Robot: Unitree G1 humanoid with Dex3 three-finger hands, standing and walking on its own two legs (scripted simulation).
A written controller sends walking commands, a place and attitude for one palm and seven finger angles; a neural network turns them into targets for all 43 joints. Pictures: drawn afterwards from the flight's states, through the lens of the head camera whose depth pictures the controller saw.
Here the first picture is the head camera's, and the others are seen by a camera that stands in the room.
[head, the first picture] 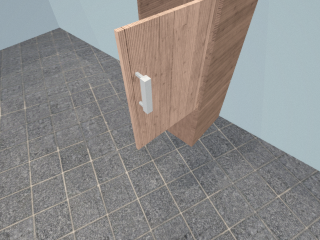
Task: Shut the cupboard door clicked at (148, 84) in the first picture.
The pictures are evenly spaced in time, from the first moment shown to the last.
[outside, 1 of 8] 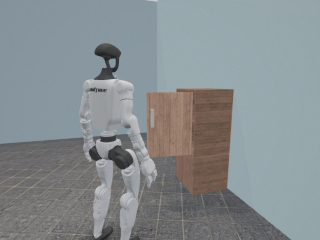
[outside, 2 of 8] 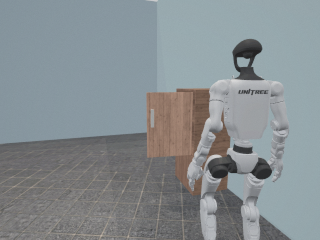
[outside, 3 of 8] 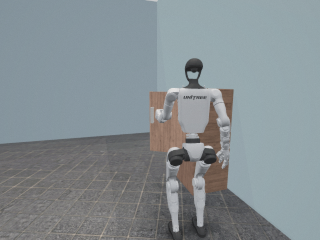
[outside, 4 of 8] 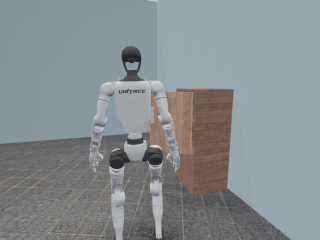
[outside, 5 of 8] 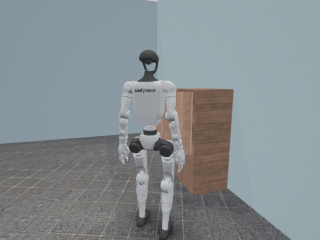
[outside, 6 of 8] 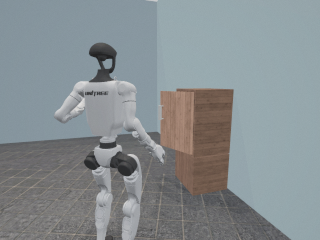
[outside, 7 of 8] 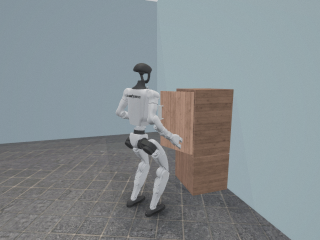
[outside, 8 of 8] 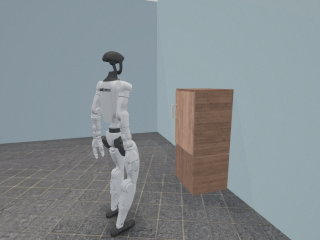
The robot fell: no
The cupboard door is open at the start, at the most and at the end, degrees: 82 82 0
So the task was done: yes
